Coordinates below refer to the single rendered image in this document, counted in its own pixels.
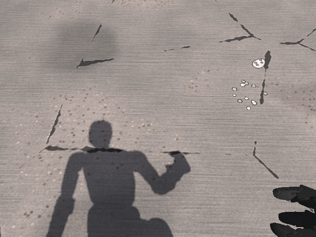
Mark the robot right hand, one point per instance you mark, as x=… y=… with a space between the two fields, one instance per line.
x=306 y=219

